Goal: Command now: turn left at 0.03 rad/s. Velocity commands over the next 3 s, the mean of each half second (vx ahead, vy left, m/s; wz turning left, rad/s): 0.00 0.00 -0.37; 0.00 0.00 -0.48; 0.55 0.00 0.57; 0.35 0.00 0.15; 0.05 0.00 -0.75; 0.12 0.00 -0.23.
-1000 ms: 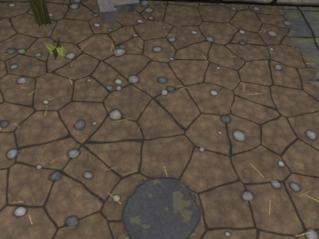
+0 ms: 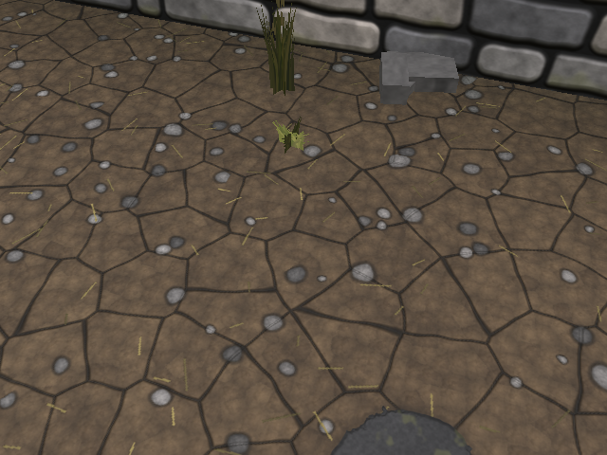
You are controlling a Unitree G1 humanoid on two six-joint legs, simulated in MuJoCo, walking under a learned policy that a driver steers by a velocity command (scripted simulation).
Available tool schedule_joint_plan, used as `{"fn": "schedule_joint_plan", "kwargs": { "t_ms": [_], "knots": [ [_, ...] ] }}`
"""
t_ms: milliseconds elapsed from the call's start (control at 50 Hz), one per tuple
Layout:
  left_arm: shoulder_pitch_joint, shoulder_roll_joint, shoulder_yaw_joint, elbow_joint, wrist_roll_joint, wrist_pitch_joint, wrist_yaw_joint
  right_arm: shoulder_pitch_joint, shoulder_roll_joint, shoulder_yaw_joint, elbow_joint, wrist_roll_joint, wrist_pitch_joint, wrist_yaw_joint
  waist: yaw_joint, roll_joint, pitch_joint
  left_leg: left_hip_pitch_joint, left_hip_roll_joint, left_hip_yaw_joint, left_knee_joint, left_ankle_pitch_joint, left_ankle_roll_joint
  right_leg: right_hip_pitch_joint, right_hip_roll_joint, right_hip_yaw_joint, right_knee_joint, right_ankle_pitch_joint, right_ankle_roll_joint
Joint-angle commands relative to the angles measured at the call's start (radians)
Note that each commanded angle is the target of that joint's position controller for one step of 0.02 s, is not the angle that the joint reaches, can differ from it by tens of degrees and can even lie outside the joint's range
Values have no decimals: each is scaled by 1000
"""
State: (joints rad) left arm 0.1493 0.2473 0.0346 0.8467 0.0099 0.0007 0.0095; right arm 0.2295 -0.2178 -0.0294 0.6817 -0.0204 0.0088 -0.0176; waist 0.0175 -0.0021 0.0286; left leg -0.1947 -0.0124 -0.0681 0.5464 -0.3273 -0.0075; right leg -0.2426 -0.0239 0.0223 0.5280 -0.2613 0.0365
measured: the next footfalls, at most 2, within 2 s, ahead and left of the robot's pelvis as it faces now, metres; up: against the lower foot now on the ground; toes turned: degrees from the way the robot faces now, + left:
left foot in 1.06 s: +0.14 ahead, +0.05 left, +0.00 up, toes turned -29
right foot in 1.38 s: +0.17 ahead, -0.22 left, +0.00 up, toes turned -9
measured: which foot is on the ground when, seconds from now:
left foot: down 0.00-0.44, up 0.46-1.00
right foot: down 0.00-1.00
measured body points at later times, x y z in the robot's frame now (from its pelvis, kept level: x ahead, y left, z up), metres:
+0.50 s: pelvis -0.01 -0.05 -0.02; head +0.02 -0.09 +0.43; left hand +0.17 +0.22 -0.11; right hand +0.09 -0.36 -0.13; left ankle -0.03 +0.12 -0.69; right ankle -0.01 -0.13 -0.73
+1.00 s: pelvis +0.03 -0.07 +0.01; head +0.04 -0.10 +0.46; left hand +0.29 +0.09 -0.08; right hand +0.03 -0.38 -0.10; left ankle +0.12 +0.08 -0.70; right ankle -0.01 -0.13 -0.73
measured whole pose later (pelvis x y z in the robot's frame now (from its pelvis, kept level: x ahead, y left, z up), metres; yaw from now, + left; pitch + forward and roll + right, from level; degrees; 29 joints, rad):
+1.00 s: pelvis +0.03 -0.07 +0.01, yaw -28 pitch +1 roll +1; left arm 0.15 0.25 0.02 0.66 0.01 0.04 0.03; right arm 0.17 -0.29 -0.07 0.72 0.01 -0.01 -0.03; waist 0.00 0.02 0.02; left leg -0.40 0.02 -0.07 0.74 -0.32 -0.09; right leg -0.23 0.15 0.21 0.48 -0.24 -0.09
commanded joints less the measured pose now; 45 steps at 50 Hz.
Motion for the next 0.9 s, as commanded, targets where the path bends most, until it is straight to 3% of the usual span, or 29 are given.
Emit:
{"fn": "schedule_joint_plan", "kwargs": {
  "t_ms": [20, 140, 180, 220, 240, 260, 280, 300, 340, 380, 420, 440, 460, 480, 500, 520, 540, 560, 600, 680, 800, 900],
  "knots": [
    [-20, 99, 23, -31, -2, -10, 8, -8, -118, -30, -58, 1, -18, -6, 0, 31, -15, -75, 58, -65, -129, 141, 30, 51, -19, 18, -56, 118, -12],
    [-9, 106, 24, 23, -9, -9, 14, 7, -110, -30, -29, 2, -21, -10, -3, 17, -25, -29, 39, -31, -115, 164, 24, 26, -20, 29, -57, 147, -12],
    [-63, 152, 36, -4, -25, -7, 16, 20, -169, -55, -35, 7, -12, -29, -26, 26, -14, 17, 48, -21, -96, 178, 37, -74, 0, 36, -1, 191, -27],
    [-75, 154, 42, -28, -35, -3, 15, 69, -202, -74, -30, 12, 2, -47, -42, 83, -21, 40, 123, -72, -124, 207, 89, -155, 22, 32, 95, 179, -29],
    [-67, 144, 43, -40, -36, 0, 12, 75, -209, -79, -30, 11, 8, -53, -41, 134, -22, 52, 193, -122, -149, 249, 131, -203, 29, 15, 163, 110, -22],
    [-49, 128, 43, -47, -33, 5, 6, 46, -204, -80, -43, 7, 12, -60, -34, 197, -33, 51, 278, -175, -170, 314, 185, -242, 27, -3, 273, -93, -16],
    [-49, 128, 48, -60, -34, 11, -1, 11, -193, -76, -61, 0, 9, -65, -36, 223, -36, 49, 360, -221, -185, 397, 240, -295, 3, -6, 420, -277, -12],
    [-58, 122, 51, -75, -37, 18, -8, -14, -186, -74, -70, 0, 4, -66, -30, 186, -23, 47, 399, -219, -190, 467, 263, -337, -33, 9, 492, -340, -10],
    [-30, 107, 47, -83, -37, 33, -18, -89, -208, -84, -77, 19, -7, -64, 1, 129, -31, 24, 361, -110, -160, 497, 213, -285, -74, 3, 426, -263, -9],
    [13, 118, 52, -83, -38, 38, -31, -121, -227, -93, -75, 28, -4, -60, 9, 137, -69, 11, 318, -7, -108, 520, 168, -175, -43, -63, 317, -156, -12],
    [101, 133, 68, -70, -44, 39, -43, -120, -208, -91, -62, 41, 6, -56, 41, 109, -103, -28, 268, 96, 37, 425, 107, -18, 25, -122, 115, 6, -38],
    [137, 172, 89, -70, -38, 36, -38, -50, -174, -83, -41, 36, 7, -48, 39, -20, -90, -125, 198, 171, 236, 239, 40, 86, 40, -25, -34, 147, -85],
    [144, 339, 124, -111, -30, 22, -19, -57, -99, -58, -90, -19, 8, -43, -3, -346, -61, -464, 40, 183, 582, -330, -75, 228, -231, 470, -113, 594, -229],
    [175, 348, 111, -145, 24, -7, -36, -126, -109, -54, -132, -5, -4, -46, 44, -298, -198, -538, -42, -22, 751, -423, -65, 234, -355, 706, -194, 613, -409],
    [133, 314, 105, -164, 27, -29, -41, -154, -155, -64, -130, 17, -9, -51, 40, -164, -168, -569, -22, -68, 792, -343, -44, 234, -329, 648, -203, 471, -399],
    [86, 285, 99, -171, -1, -38, -32, -166, -180, -73, -122, 20, -13, -56, 18, -92, -117, -586, 1, -76, 755, -235, -27, 208, -271, 560, -191, 370, -339],
    [37, 256, 91, -182, -28, -29, -17, -166, -186, -78, -101, 9, -13, -65, 1, -47, -102, -579, 24, -85, 706, -147, -27, 189, -227, 499, -181, 307, -282],
    [11, 238, 83, -193, -42, -17, -3, -160, -195, -84, -101, 5, -12, -66, -15, -64, -100, -531, 29, -90, 651, -92, -30, 150, -187, 449, -186, 290, -251],
    [27, 226, 80, -211, -38, -1, 19, -153, -170, -81, -97, 10, -17, -51, -19, -84, -124, -484, -6, -82, 621, -14, -45, 147, -142, 416, -188, 322, -231],
    [61, 207, 68, -226, -27, 15, 41, -129, -151, -73, -69, 18, -13, -41, -4, -80, -144, -474, -13, -52, 580, 41, -82, 167, -139, 364, -171, 404, -234],
    [46, 187, 46, -244, -8, 28, 47, -152, -159, -72, -69, 22, -11, -40, 12, -120, -86, -460, 19, -41, 487, 62, -102, 129, -129, 397, -184, 277, -233],
    [34, 179, 38, -245, 1, 28, 38, -153, -153, -63, -62, 22, -27, -26, 28, -125, -78, -358, 45, -28, 318, 23, -95, 124, -126, 411, -156, 336, -245]
  ]
}}
Over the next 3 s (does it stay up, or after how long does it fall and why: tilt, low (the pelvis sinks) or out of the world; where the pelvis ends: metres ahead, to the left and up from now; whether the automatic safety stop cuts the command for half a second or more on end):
stays up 0.62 -0.16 0.00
